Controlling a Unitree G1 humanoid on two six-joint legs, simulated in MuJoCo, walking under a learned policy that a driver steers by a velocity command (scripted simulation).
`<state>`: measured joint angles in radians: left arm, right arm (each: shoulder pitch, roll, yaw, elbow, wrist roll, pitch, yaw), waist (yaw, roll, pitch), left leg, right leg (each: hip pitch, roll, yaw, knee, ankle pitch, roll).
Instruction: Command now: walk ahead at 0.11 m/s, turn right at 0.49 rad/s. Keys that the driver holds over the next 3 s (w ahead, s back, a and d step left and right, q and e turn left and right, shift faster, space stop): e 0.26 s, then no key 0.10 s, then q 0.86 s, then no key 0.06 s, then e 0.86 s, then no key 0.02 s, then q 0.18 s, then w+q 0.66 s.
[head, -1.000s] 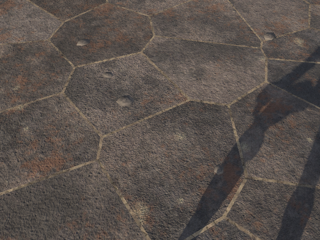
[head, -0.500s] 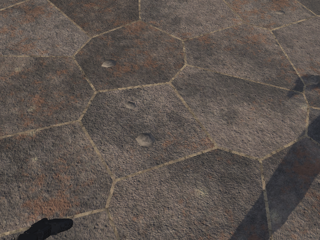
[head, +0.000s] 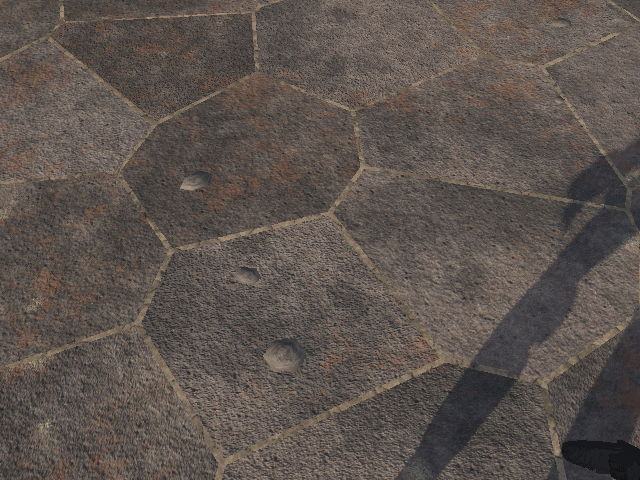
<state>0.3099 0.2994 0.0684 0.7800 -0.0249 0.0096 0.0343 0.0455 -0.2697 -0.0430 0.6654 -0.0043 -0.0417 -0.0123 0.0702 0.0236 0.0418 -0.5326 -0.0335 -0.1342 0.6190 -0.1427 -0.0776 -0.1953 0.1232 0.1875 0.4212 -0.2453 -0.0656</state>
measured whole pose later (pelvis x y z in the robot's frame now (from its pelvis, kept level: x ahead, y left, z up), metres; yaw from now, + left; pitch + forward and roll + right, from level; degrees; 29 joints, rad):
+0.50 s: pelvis +0.05 +0.00 -0.01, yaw -13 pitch +0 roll +1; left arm 0.18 0.28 0.04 0.69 0.01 0.06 0.02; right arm 0.18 -0.28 -0.04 0.78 0.00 0.00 0.01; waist -0.04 0.01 0.05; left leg -0.32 0.03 0.03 0.50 -0.21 -0.01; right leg -0.25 -0.01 0.03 0.51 -0.26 0.00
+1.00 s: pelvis +0.05 +0.03 +0.00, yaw +3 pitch +1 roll -2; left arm 0.11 0.33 0.09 0.76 0.00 0.04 0.05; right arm 0.20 -0.30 -0.06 0.70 0.00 0.01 0.00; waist -0.01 -0.04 0.06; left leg -0.27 -0.03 -0.01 0.51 -0.26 0.06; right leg -0.48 -0.02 0.02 1.09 -0.49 0.06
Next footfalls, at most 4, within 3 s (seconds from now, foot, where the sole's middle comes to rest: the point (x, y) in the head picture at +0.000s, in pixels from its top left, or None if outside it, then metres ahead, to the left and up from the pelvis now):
0.08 left None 0.17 0.12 -0.78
0.48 right None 0.06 -0.13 -0.78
0.86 left None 0.09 0.12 -0.78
1.38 right None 0.14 -0.10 -0.78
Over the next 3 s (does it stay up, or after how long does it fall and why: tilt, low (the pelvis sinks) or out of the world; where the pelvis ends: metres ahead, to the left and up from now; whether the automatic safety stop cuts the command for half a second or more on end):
stays up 0.29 -0.11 0.00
